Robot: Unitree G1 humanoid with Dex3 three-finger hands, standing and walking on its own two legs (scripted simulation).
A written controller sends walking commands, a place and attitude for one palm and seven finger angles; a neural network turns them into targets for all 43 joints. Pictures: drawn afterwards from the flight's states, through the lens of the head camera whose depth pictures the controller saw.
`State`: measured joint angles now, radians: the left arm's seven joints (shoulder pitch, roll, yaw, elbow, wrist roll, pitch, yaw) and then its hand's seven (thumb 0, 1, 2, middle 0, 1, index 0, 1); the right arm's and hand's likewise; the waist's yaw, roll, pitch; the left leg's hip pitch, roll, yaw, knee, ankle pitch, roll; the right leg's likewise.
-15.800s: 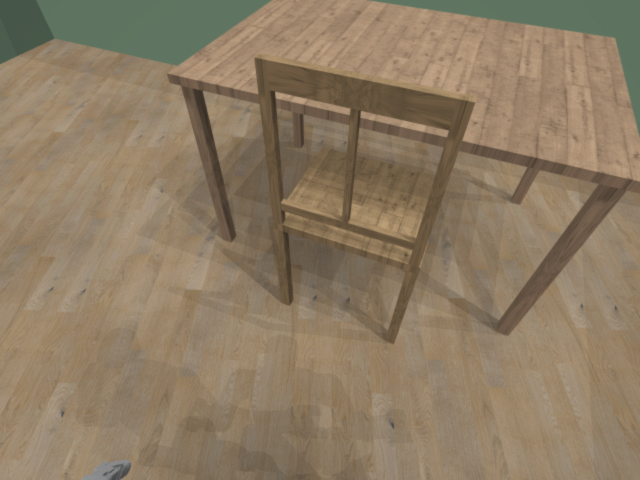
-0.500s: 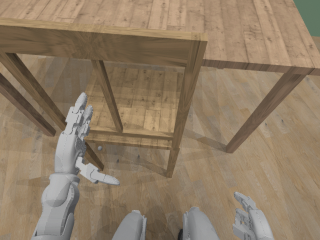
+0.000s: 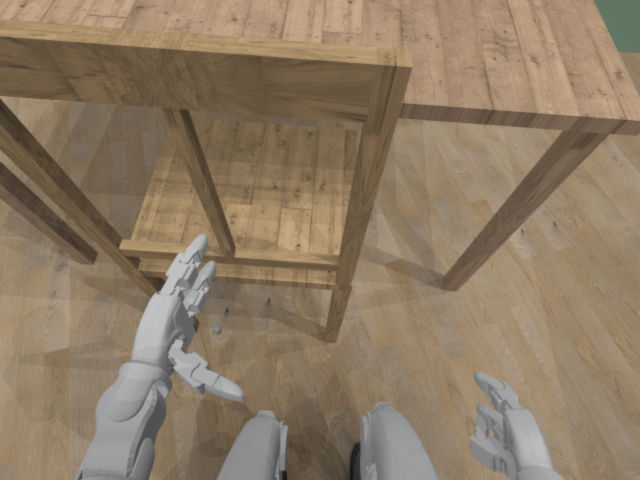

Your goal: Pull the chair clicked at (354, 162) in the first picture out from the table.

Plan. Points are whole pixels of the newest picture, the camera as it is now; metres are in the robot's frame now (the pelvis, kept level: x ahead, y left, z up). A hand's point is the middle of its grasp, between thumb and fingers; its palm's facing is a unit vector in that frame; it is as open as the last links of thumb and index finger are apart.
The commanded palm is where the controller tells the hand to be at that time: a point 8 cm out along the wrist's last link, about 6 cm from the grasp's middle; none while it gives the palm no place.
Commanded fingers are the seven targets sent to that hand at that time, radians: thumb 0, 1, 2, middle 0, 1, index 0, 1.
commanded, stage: aim the fingers beside a spindle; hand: left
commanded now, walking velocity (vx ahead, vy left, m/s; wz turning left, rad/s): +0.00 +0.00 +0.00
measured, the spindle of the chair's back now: (209, 197) +0.46 +0.16 +0.03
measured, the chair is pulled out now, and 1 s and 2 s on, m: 0.00 0.00 0.00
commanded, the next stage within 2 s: push the fingers through the gap in 0.50 s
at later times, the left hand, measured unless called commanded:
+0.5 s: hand (185, 296) +0.31 +0.15 +0.07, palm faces -0.01 -1.00 -0.08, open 16.9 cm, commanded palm +0.29 +0.21 +0.03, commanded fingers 0.00 -0.50 0.30 -0.06 -0.08 -0.06 -0.08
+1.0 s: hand (217, 292) +0.34 +0.14 +0.00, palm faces -0.11 -0.99 -0.03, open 17.0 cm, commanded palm +0.33 +0.19 +0.02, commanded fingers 0.00 -0.50 0.30 -0.06 -0.08 -0.06 -0.08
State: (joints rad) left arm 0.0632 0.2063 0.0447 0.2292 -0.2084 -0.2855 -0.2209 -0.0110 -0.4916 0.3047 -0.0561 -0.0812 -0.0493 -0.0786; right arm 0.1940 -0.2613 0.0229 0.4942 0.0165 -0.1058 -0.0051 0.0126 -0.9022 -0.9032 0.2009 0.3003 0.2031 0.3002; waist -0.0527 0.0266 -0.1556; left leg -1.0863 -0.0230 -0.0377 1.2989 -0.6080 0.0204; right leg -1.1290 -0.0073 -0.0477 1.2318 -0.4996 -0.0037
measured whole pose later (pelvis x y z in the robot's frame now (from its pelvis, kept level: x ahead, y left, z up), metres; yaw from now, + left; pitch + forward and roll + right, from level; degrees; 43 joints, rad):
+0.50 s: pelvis +0.00 +0.00 +0.00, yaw +0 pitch +22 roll -2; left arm 0.09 0.22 0.05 0.05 -0.14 -0.45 -0.04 -0.01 -0.49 0.30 -0.07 -0.08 -0.06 -0.08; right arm 0.21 -0.24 0.03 0.52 -0.01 -0.10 0.01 0.01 -0.90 -0.90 0.20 0.30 0.20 0.30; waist -0.03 0.02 -0.18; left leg -1.05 -0.03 -0.03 1.28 -0.60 0.03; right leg -1.10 -0.02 -0.04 1.22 -0.50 0.01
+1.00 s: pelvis -0.01 +0.00 -0.01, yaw +0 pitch +23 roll -2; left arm -0.12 0.23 0.09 0.31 -0.18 -0.28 -0.16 -0.01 -0.49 0.30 -0.06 -0.08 -0.04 -0.07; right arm 0.18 -0.26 0.03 0.52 0.01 -0.06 0.00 0.01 -0.90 -0.90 0.20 0.30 0.20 0.30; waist -0.06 0.04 -0.15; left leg -1.12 -0.02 -0.03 1.32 -0.61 0.02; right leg -1.17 -0.01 -0.04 1.26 -0.50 -0.01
